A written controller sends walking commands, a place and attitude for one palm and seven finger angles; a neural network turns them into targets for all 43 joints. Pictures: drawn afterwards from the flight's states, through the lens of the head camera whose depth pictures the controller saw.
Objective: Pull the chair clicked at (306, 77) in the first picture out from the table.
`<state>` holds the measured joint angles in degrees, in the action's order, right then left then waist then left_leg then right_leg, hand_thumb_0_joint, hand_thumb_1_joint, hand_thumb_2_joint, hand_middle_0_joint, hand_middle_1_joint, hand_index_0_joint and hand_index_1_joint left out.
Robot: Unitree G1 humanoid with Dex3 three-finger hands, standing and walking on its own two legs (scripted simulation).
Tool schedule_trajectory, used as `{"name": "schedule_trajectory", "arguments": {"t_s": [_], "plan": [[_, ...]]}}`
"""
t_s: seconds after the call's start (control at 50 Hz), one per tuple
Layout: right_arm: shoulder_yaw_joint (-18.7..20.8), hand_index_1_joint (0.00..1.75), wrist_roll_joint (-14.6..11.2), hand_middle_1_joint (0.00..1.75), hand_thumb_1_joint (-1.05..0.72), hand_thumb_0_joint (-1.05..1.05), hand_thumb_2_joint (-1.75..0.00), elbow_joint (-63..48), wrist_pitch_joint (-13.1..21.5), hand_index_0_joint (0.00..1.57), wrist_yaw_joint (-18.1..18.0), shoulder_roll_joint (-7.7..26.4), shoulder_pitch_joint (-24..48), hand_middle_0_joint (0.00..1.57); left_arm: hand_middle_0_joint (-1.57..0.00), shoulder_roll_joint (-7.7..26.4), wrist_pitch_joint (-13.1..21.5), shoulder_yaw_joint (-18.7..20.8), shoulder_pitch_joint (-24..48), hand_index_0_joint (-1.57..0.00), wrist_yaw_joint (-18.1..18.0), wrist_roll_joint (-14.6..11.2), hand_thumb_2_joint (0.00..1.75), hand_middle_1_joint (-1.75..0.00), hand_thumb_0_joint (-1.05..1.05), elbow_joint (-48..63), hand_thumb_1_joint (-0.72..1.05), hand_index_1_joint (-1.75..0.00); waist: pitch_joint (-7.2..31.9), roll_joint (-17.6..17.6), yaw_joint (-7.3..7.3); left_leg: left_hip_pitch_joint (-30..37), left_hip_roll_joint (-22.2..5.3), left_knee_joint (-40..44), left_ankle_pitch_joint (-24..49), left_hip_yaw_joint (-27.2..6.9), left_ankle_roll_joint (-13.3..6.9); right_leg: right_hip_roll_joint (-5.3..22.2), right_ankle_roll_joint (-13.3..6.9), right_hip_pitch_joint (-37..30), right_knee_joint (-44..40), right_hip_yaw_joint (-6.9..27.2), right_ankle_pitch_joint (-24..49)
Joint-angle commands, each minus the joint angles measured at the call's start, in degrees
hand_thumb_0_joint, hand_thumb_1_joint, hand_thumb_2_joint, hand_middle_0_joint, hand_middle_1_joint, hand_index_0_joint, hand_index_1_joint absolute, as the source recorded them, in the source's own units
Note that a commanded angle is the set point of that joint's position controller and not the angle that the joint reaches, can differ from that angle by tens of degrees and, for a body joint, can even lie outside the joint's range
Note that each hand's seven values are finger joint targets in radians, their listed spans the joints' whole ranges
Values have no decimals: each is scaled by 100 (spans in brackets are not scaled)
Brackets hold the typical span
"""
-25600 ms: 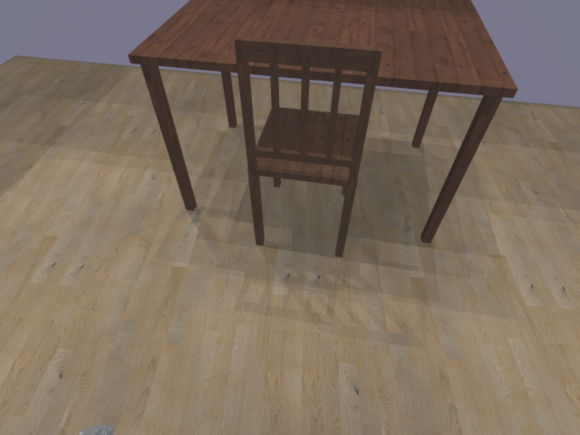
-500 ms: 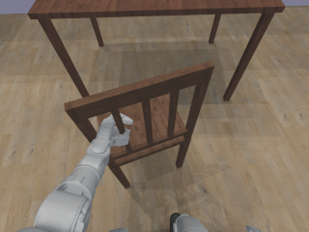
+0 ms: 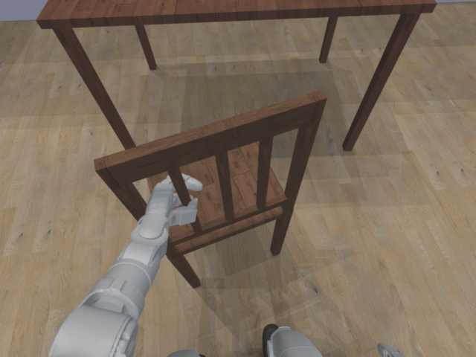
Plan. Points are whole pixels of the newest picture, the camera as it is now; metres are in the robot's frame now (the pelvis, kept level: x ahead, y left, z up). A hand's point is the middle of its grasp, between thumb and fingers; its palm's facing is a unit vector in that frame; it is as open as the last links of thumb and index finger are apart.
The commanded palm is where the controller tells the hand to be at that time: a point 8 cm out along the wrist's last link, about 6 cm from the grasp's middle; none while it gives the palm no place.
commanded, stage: stop walking, hand still on the chair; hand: left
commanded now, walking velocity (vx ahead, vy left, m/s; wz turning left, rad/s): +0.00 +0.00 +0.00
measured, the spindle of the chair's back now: (226, 189) +0.44 +0.03 -0.09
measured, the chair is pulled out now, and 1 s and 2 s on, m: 0.46 0.46 0.46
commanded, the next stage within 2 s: open the thumb and straighten the fingers in 0.78 s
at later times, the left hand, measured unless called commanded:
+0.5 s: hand (189, 210) +0.37 +0.09 -0.04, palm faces -0.16 -0.97 -0.16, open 5.4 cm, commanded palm +0.36 +0.15 -0.03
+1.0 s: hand (189, 210) +0.37 +0.09 -0.04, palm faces -0.17 -0.97 -0.15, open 5.5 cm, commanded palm +0.36 +0.15 -0.03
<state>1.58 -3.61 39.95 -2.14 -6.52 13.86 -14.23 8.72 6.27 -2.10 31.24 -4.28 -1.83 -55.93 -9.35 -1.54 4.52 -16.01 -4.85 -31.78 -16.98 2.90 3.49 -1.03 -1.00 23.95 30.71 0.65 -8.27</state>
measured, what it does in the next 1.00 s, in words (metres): shifts its weight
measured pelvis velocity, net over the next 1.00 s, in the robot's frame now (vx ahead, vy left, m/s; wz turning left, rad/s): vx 0.06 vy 0.03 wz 0.06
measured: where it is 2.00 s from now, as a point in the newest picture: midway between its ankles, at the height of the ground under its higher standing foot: outside the picture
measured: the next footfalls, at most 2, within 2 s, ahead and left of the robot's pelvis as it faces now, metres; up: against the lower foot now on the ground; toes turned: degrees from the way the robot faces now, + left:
none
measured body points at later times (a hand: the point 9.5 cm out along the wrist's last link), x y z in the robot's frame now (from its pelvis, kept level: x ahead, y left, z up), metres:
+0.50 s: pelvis +0.05 +0.02 +0.01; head +0.10 +0.00 +0.45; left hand +0.37 +0.15 -0.03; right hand +0.18 -0.22 -0.12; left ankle -0.01 +0.16 -0.73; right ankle +0.08 -0.10 -0.73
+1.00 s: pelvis +0.06 +0.03 +0.00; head +0.10 +0.02 +0.45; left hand +0.37 +0.15 -0.03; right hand +0.16 -0.22 -0.12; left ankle -0.01 +0.16 -0.73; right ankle +0.08 -0.10 -0.73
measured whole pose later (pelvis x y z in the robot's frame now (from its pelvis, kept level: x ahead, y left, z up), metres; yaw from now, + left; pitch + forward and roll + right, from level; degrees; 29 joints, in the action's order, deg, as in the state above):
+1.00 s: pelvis +0.06 +0.03 +0.00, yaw +3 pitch +4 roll +1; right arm -0.1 -2.6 38.8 -5.0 -1.4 12.7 -13.6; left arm 4.2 1.7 -9.3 17.0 -5.0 -1.1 -42.0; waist -1.2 -0.6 4.8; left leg -13.2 -1.6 -29.4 -19.9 1.1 1.3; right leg 2.6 1.1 21.3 31.6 -1.1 -14.1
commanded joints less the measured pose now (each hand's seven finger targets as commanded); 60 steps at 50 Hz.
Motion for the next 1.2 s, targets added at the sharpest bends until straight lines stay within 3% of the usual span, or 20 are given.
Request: {"name": "schedule_trajectory", "arguments": {"t_s": [0.0,0.06,0.1,0.24,0.38,0.46,0.5,0.66,0.7,0.74,0.86,0.88,0.9,0.92,0.94,0.98,1.06,1.08,1.1,1.18], "plan": [[128,30,30,30,-90,0,-90,-741,120,20,-71,622,-7,20,-50,777,276,215,1453,-50,-74,-84,90,-145,0,1663,90,-145,2516,245,-368,498,-455,524,261,-344,-477,793,145,-1510,-569,466,-155],[118,30,27,30,-90,0,-90,-781,74,20,-61,591,33,20,-50,726,189,185,1347,-50,-83,-86,90,-145,0,1837,90,-145,2587,437,-359,645,-341,415,380,-242,-430,901,100,-1655,-614,589,282],[99,30,47,30,-90,0,-90,-765,47,20,-65,582,45,20,-50,676,128,129,1209,-50,-77,-86,90,-145,0,1880,90,-145,2533,269,-351,740,-326,481,538,-229,-426,888,88,-1702,-579,547,574],[69,30,87,30,-90,0,-90,-804,-55,20,-54,543,195,20,-50,477,25,-25,919,-50,-29,-98,90,-145,0,1995,90,-145,2490,321,-335,963,-372,514,1367,-234,-385,874,-7,-1947,-342,418,1684],[57,30,119,30,-90,0,-90,-812,-131,20,-41,509,274,20,-50,320,40,-186,668,-50,-11,-86,90,-145,0,2047,90,-145,2376,219,-319,1176,-343,601,1924,-211,-361,836,-60,-1977,-275,320,2170],[32,30,143,30,-90,0,-90,-882,-195,20,-18,468,329,20,-50,185,59,-293,553,-50,-2,-68,90,-145,0,2168,90,-145,2458,407,-325,1198,-331,573,2141,-201,-342,871,-86,-2153,-235,306,2496],[22,30,143,30,-90,0,-90,-882,-197,20,-24,470,336,20,-50,161,71,-329,429,-50,-6,-68,90,-145,0,2160,90,-145,2388,220,-330,1220,-326,632,2328,-230,-335,842,-94,-2108,-193,255,2507],[2,30,157,30,-90,0,-90,-921,-264,20,-18,435,383,20,-50,71,99,-422,290,-50,-6,-68,90,-145,0,2213,90,-145,2389,404,-344,1201,-279,663,2126,-215,-335,876,-109,-2152,-275,286,2395],[1,30,158,30,-90,0,-90,-896,-263,20,-18,439,365,20,-50,111,116,-407,292,-50,-24,-62,90,-145,0,2275,90,-145,2396,171,-344,1234,-282,699,2193,-200,-341,877,-122,-2165,-265,288,2423],[-7,30,155,30,-90,0,-90,-921,-272,20,-18,429,380,20,-50,47,112,-447,227,-50,-19,-72,90,-145,0,2229,90,-145,2382,358,-349,1205,-295,703,2192,-230,-345,863,-114,-2167,-263,255,2344],[-5,30,161,30,-90,0,-90,-918,-275,20,-22,426,395,20,-50,-10,150,-488,175,-50,-29,-80,90,-145,0,2327,90,-145,2310,366,-357,1178,-301,756,2071,-249,-365,873,-112,-2138,-326,243,2097],[90,30,83,30,-90,0,-90,-632,-223,20,259,736,-51,20,-50,-143,-174,-832,-365,-50,-10,115,84,-145,0,1590,78,-145,2200,742,162,307,253,699,1837,-45,-399,493,-48,-1573,-226,-328,1712],[79,30,88,30,-90,0,-90,-637,-184,20,418,750,27,20,-50,-161,-193,-560,-177,-50,-19,8,78,-145,0,1806,66,-145,2004,1453,10,-99,286,512,1646,-13,-483,459,-37,-1443,-105,-331,1729],[148,30,116,30,-90,0,-90,-696,-80,20,521,801,54,20,-50,260,-98,-277,195,-50,-47,50,73,-145,0,2413,54,-145,2339,1364,45,-237,386,389,1424,-43,-532,428,2,-1496,-42,-219,1727],[179,30,137,30,-90,0,-90,-757,39,20,600,760,51,20,-50,247,-67,-316,289,-50,-34,96,67,-145,0,2835,42,-145,2621,773,12,-220,469,280,1414,0,-535,425,-6,-1515,38,-163,1778],[192,30,151,30,-90,0,-90,-732,189,20,717,716,-50,20,-50,161,-149,-473,290,-50,6,192,55,-145,0,3114,17,-145,2817,274,48,-132,483,106,1647,-9,-494,399,-41,-1339,202,-215,1786],[190,30,146,30,-90,0,-90,-800,307,20,794,772,-52,20,-50,65,-402,-466,360,-50,90,161,32,-145,0,3039,-31,-145,2837,274,59,-435,499,-46,1345,-105,-482,291,-25,-879,387,-303,1163],[182,30,143,30,-90,0,-90,-792,311,20,791,805,-58,20,-47,89,-465,-462,466,-47,85,149,26,-138,0,2943,-43,-138,2728,533,121,-570,499,-80,1191,-141,-499,268,-13,-765,393,-329,1014],[185,30,134,30,-90,0,-90,-862,339,20,791,818,-46,20,-45,119,-512,-378,366,-45,94,132,20,-130,0,3014,-55,-130,2792,457,49,-653,517,-62,1028,-135,-502,259,-8,-767,426,-330,824],[168,30,116,30,-90,0,-90,-934,359,20,750,843,-35,20,-35,68,-678,-397,740,-35,145,114,20,-101,0,2963,-55,-101,2727,413,88,-833,527,-150,586,-169,-502,221,3,-424,514,-340,238]]}}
